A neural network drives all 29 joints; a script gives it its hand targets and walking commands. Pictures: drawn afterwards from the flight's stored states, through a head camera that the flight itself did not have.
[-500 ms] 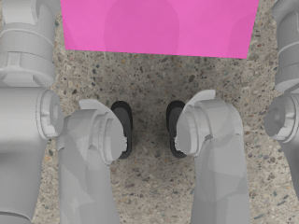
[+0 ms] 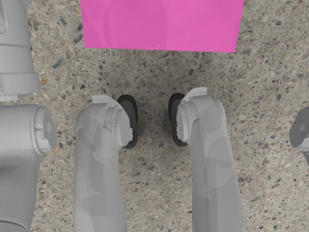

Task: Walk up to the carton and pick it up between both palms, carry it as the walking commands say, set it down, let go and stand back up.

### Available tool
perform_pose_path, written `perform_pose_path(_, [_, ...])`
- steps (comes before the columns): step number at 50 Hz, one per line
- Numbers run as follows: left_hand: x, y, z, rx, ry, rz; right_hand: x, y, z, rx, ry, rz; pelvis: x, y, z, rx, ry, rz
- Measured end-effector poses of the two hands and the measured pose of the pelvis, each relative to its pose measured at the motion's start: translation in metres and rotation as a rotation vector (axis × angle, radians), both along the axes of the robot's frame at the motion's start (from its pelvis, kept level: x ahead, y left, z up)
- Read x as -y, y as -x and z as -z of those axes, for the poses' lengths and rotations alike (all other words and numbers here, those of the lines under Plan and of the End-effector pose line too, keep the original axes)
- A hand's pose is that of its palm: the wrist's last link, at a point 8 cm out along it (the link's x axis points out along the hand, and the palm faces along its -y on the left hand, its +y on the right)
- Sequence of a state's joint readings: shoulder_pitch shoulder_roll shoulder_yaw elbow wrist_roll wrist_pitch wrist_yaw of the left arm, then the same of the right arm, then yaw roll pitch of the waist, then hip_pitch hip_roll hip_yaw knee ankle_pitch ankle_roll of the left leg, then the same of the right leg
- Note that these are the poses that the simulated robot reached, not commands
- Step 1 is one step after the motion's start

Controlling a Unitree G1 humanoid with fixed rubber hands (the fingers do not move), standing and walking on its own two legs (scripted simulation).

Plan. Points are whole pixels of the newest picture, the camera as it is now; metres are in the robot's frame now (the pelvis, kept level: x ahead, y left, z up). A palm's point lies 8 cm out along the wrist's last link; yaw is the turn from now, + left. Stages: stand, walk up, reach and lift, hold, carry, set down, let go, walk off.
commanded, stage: set down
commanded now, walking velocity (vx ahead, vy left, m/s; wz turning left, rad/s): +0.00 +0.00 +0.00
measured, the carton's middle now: out of the picture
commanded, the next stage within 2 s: let go in 0.66 s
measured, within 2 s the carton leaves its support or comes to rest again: neither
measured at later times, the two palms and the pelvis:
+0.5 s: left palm out of the picture +0.56 +0.17 +0.01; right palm out of the picture +0.52 -0.28 +0.03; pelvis -0.02 +0.00 +0.12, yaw -1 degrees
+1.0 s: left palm out of the picture +0.50 +0.18 +0.07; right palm out of the picture +0.46 -0.27 +0.08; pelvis +0.02 +0.01 +0.19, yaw -2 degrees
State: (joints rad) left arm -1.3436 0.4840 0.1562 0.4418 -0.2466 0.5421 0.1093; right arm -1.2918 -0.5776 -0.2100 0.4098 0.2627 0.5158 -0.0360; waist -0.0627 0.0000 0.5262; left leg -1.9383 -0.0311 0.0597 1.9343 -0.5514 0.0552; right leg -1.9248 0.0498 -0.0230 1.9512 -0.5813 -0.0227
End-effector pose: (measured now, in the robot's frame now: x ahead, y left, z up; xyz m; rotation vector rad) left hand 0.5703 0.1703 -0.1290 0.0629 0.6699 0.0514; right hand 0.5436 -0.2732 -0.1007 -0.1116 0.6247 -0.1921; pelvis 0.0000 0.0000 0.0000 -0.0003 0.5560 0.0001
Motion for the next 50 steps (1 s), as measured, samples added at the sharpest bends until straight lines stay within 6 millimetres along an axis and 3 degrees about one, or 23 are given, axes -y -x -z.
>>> perform_pose_path(9, [0.003,-0.001,-0.069,0.037,-0.018,0.013,-0.003,0.009,-0.053,0.005,-0.048,-0.009,-0.001,0.004,-0.049,0.023,-0.004,0.007])
perform_pose_path(21, [0.001,0.014,-0.119,0.002,-0.023,0.002,0.008,0.025,-0.108,-0.015,-0.040,0.004,-0.002,0.018,-0.100,0.029,-0.011,0.015])
perform_pose_path(30, [-0.007,0.007,-0.174,-0.009,-0.042,0.004,0.018,0.024,-0.164,-0.027,-0.019,0.021,-0.005,0.014,-0.143,0.046,-0.009,0.023])
perform_pose_path(34, [-0.010,0.002,-0.184,-0.046,-0.041,0.003,0.025,0.027,-0.166,-0.094,-0.041,0.047,-0.006,0.007,-0.162,0.050,-0.006,0.025])
perform_pose_path(42, [-0.016,-0.011,-0.193,-0.014,-0.080,0.014,0.006,0.011,-0.174,-0.036,-0.067,0.002,-0.008,-0.007,-0.179,0.041,-0.001,0.027])
perform_pose_path(45, [-0.016,0.007,-0.187,-0.043,-0.088,0.030,0.002,0.029,-0.169,-0.064,-0.048,-0.020,-0.008,-0.012,-0.184,0.060,-0.001,0.028])
perform_pose_path(50, [-0.011,0.066,-0.194,-0.070,-0.114,0.104,-0.001,0.083,-0.182,-0.087,-0.001,-0.076,-0.006,-0.019,-0.193,0.122,-0.004,0.029])
